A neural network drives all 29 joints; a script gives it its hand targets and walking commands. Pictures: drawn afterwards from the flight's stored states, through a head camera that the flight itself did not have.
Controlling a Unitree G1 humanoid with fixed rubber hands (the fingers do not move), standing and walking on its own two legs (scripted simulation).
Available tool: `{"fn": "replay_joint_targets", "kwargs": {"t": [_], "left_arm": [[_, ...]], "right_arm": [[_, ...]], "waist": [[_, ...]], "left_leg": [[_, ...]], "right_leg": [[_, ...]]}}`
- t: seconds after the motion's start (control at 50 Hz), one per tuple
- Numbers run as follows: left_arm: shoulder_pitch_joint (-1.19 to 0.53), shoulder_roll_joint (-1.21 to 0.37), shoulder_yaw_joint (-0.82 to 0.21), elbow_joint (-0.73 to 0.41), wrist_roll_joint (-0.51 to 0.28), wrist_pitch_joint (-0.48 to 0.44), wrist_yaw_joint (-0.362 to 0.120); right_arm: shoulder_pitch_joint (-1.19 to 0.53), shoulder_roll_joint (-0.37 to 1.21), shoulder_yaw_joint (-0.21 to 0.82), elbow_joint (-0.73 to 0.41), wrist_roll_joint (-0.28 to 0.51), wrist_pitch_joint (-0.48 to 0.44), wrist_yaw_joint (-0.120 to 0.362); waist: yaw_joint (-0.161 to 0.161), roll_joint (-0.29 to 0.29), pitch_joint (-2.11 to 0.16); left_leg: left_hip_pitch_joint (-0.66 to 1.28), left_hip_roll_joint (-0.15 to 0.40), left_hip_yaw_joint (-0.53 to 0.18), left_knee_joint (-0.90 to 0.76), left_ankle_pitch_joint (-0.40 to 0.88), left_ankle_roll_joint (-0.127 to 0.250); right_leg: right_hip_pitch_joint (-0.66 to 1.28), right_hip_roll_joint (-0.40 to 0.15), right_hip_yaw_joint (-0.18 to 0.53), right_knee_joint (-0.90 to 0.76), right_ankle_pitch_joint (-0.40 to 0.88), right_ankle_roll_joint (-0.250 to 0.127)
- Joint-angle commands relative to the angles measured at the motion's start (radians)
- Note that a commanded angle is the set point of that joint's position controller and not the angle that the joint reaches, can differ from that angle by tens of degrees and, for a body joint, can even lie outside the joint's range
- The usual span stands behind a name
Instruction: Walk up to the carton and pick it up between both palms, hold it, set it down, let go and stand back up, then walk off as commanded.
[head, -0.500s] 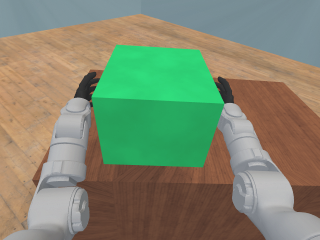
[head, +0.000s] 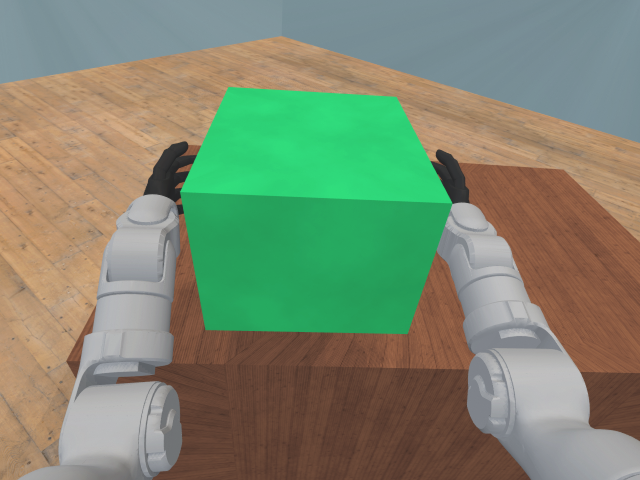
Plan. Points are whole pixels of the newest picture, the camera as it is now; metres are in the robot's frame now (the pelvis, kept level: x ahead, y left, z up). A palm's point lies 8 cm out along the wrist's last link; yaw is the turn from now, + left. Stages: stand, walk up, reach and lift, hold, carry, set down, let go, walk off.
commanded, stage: hold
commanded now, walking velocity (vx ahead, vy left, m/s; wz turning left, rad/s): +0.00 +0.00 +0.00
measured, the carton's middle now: (311, 201) +0.46 -0.01 +0.15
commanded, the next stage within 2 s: none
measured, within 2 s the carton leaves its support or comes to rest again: neither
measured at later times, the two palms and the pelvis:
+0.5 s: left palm (157, 201) +0.36 +0.18 +0.21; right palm (452, 203) +0.38 -0.18 +0.21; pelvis +0.00 +0.00 +0.00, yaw +0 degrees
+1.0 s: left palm (156, 200) +0.36 +0.18 +0.21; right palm (452, 203) +0.37 -0.18 +0.21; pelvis +0.00 +0.00 +0.00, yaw +0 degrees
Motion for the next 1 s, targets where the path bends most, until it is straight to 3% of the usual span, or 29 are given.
{"fn": "replay_joint_targets", "kwargs": {"t": [0.0, 0.02, 0.06, 0.28, 0.44, 0.58, 0.72, 0.74, 0.76, 0.88, 0.9, 0.94, 0.98], "left_arm": [[-0.657, -0.578, -0.316, -0.26, -0.101, -0.04, -0.129], [-0.64, -0.58, -0.328, -0.308, -0.11, -0.038, -0.132], [-0.658, -0.588, -0.352, -0.343, -0.122, -0.033, -0.133], [-0.643, -0.571, -0.346, -0.344, -0.126, 0.009, -0.148], [-0.673, -0.561, -0.336, -0.342, -0.114, 0.018, -0.155], [-0.658, -0.571, -0.347, -0.369, -0.131, 0.021, -0.157], [-0.659, -0.561, -0.339, -0.359, -0.129, 0.018, -0.158], [-0.65, -0.563, -0.329, -0.317, -0.123, 0.022, -0.162], [-0.655, -0.568, -0.333, -0.327, -0.123, 0.022, -0.163], [-0.654, -0.556, -0.337, -0.365, -0.126, 0.017, -0.165], [-0.667, -0.567, -0.351, -0.393, -0.138, 0.013, -0.162], [-0.66, -0.567, -0.356, -0.391, -0.132, 0.018, -0.157], [-0.652, -0.56, -0.337, -0.354, -0.123, 0.023, -0.163]], "right_arm": [[-0.79, 0.492, 0.369, -0.411, 0.202, -0.011, 0.157], [-0.788, 0.504, 0.393, -0.469, 0.222, -0.014, 0.155], [-0.793, 0.508, 0.4, -0.48, 0.226, -0.005, 0.149], [-0.804, 0.512, 0.422, -0.564, 0.24, 0.037, 0.137], [-0.79, 0.52, 0.405, -0.516, 0.235, 0.062, 0.139], [-0.797, 0.524, 0.42, -0.555, 0.252, 0.066, 0.137], [-0.788, 0.536, 0.427, -0.543, 0.246, 0.067, 0.139], [-0.812, 0.521, 0.409, -0.546, 0.242, 0.067, 0.137], [-0.793, 0.518, 0.4, -0.528, 0.238, 0.07, 0.137], [-0.784, 0.535, 0.437, -0.562, 0.253, 0.077, 0.128], [-0.807, 0.551, 0.447, -0.607, 0.262, 0.064, 0.129], [-0.794, 0.538, 0.446, -0.593, 0.266, 0.072, 0.13], [-0.786, 0.533, 0.432, -0.563, 0.253, 0.074, 0.132]], "waist": [[0.018, 0.016, -0.293], [0.023, 0.009, -0.319], [0.013, 0.036, -0.334], [0.011, 0.012, -0.315], [0.005, 0.023, -0.292], [0.004, 0.029, -0.334], [0.009, 0.015, -0.327], [0.006, 0.014, -0.304], [-0.001, 0.034, -0.293], [0.001, 0.014, -0.33], [0.009, 0.023, -0.375], [0.014, 0.033, -0.354], [0.013, 0.02, -0.321]], "left_leg": [[0.523, 0.026, -0.066, -0.102, 0.065, -0.04], [0.534, 0.02, -0.061, -0.09, 0.115, -0.039], [0.539, 0.017, -0.063, -0.08, 0.159, -0.044], [0.524, 0.016, -0.057, -0.087, 0.127, -0.035], [0.501, 0.017, -0.056, -0.097, 0.069, -0.034], [0.52, 0.017, -0.064, -0.081, 0.123, -0.04], [0.509, 0.014, -0.056, -0.086, 0.117, -0.032], [0.495, 0.012, -0.053, -0.092, 0.092, -0.03], [0.493, 0.008, -0.049, -0.093, 0.089, -0.031], [0.517, 0.01, -0.055, -0.074, 0.165, -0.036], [0.523, 0.007, -0.05, -0.069, 0.178, -0.032], [0.529, 0.012, -0.057, -0.069, 0.189, -0.041], [0.504, 0.008, -0.052, -0.085, 0.129, -0.031]], "right_leg": [[-0.077, -0.008, 0.022, -0.088, 0.04, 0.035], [-0.049, -0.006, 0.026, -0.081, 0.092, 0.041], [-0.038, -0.006, 0.027, -0.076, 0.123, 0.04], [-0.04, -0.005, 0.032, -0.085, 0.096, 0.04], [-0.043, -0.01, 0.038, -0.083, 0.062, 0.04], [-0.039, -0.005, 0.038, -0.072, 0.101, 0.041], [-0.031, -0.008, 0.04, -0.076, 0.1, 0.042], [-0.04, -0.01, 0.039, -0.083, 0.074, 0.04], [-0.037, -0.015, 0.041, -0.084, 0.075, 0.038], [-0.007, -0.009, 0.039, -0.078, 0.131, 0.044], [-0.002, -0.009, 0.038, -0.07, 0.15, 0.045], [-0.014, -0.007, 0.037, -0.07, 0.144, 0.045], [-0.026, -0.006, 0.036, -0.08, 0.091, 0.043]]}}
